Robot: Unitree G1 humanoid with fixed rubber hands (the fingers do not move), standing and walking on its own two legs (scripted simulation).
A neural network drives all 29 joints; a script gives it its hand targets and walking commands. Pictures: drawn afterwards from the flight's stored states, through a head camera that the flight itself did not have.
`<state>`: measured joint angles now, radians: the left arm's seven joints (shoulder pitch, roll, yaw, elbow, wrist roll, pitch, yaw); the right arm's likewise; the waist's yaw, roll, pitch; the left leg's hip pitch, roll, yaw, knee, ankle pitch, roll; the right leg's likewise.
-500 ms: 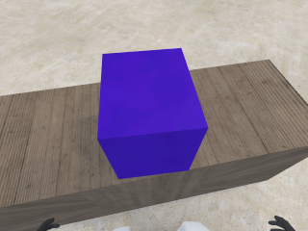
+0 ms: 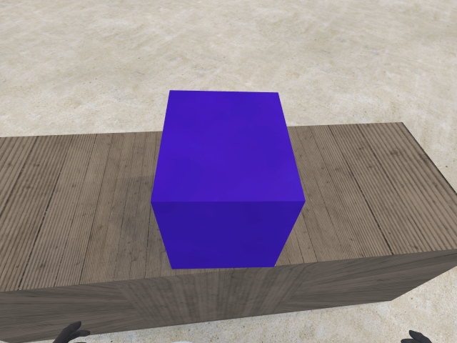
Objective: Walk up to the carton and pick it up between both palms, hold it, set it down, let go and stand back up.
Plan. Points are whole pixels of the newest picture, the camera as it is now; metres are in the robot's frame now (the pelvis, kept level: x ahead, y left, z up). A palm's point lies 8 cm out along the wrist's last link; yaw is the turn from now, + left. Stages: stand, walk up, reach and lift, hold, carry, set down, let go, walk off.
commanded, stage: walk up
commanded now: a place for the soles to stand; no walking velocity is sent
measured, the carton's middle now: (224, 182) +0.46 +0.03 -0.05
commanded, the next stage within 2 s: none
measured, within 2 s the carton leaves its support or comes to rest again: neither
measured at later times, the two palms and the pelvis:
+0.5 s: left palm out of the picture +0.10 +0.31 -0.08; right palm out of the picture +0.08 -0.33 -0.10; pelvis +0.00 -0.02 +0.01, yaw +2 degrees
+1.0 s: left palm out of the picture +0.08 +0.32 -0.09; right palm (405, 330) +0.16 -0.31 -0.09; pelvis +0.01 -0.01 +0.01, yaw +4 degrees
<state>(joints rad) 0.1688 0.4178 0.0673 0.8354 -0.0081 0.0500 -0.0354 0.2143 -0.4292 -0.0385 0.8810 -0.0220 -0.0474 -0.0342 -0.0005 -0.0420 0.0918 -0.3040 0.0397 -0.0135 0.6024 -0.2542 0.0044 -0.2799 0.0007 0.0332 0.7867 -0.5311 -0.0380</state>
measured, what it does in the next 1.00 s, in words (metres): steps on the spot: right foot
